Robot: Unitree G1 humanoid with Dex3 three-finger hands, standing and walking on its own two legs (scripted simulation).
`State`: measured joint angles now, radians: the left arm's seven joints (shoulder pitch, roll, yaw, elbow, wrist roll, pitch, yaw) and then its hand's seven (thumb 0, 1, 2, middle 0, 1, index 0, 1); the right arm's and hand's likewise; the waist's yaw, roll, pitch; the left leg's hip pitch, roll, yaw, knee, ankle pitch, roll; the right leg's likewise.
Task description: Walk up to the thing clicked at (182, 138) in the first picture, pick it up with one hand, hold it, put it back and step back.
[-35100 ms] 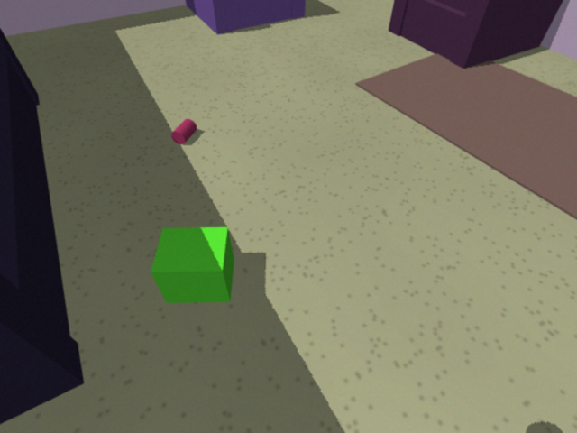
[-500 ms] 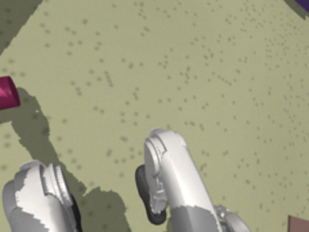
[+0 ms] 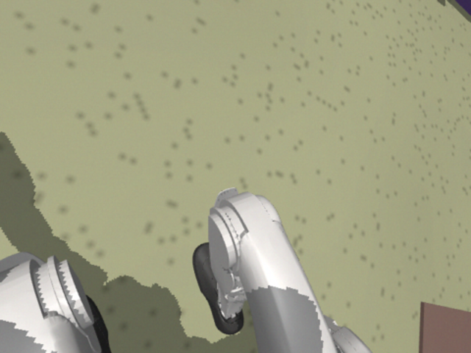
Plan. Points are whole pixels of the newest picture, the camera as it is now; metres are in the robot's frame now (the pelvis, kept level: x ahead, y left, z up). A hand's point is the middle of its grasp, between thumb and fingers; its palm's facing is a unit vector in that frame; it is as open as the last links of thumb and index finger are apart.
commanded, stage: rest palm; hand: left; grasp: from above
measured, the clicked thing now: out of the picture +0.49 +0.34 -0.27
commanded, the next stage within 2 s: close in 1.04 s
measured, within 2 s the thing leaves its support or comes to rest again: neither
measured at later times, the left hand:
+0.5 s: hand out of the picture +0.47 +0.33 -0.23, palm faces -0.47 -0.11 -0.88, open 14.2 cm
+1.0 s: hand out of the picture +0.48 +0.32 -0.24, palm faces -0.44 -0.10 -0.89, open 13.8 cm
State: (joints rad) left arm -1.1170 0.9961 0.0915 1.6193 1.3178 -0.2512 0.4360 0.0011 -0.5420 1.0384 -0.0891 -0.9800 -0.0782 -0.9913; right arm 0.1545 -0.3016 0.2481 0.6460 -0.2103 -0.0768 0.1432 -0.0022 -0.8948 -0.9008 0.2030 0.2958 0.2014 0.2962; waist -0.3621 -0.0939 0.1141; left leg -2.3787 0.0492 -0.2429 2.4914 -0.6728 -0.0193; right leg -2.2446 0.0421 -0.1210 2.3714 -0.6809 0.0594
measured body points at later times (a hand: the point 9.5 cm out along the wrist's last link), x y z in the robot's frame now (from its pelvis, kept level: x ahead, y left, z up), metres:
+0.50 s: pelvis +0.00 +0.00 +0.00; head +0.28 +0.12 +0.33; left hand +0.49 +0.34 -0.18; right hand +0.06 -0.25 -0.07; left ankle +0.07 +0.14 -0.28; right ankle +0.11 -0.12 -0.28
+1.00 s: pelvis +0.00 +0.00 -0.01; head +0.28 +0.12 +0.32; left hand +0.50 +0.33 -0.19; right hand +0.05 -0.25 -0.07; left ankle +0.07 +0.14 -0.28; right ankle +0.11 -0.12 -0.28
